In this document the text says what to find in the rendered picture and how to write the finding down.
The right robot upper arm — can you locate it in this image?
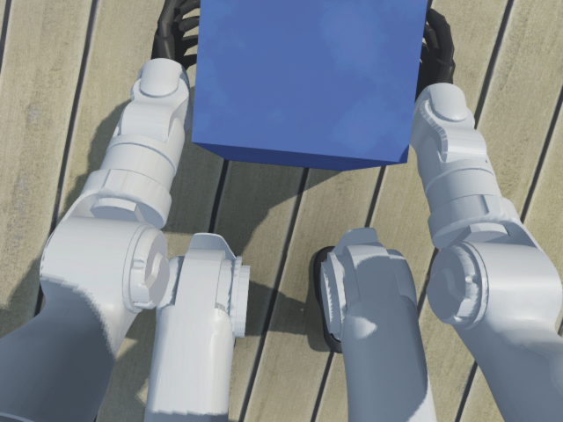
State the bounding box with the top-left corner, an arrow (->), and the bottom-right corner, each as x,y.
426,241 -> 563,422

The robot right forearm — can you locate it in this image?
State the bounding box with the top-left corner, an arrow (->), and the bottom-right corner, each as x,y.
410,83 -> 563,311

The right robot hand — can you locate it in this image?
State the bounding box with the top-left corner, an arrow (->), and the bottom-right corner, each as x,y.
414,8 -> 456,103

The robot left thigh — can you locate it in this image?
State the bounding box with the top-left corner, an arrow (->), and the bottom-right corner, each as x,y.
143,248 -> 250,422

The carton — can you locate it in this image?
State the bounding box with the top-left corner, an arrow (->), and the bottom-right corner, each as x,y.
191,0 -> 428,171

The left robot upper arm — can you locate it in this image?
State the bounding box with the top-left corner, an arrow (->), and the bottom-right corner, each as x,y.
0,216 -> 170,422

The left robot hand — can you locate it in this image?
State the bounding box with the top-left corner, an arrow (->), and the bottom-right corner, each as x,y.
150,0 -> 201,70

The robot left forearm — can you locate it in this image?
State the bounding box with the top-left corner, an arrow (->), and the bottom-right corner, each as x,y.
40,58 -> 193,294

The robot right foot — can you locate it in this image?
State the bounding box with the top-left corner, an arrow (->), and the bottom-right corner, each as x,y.
313,246 -> 342,353

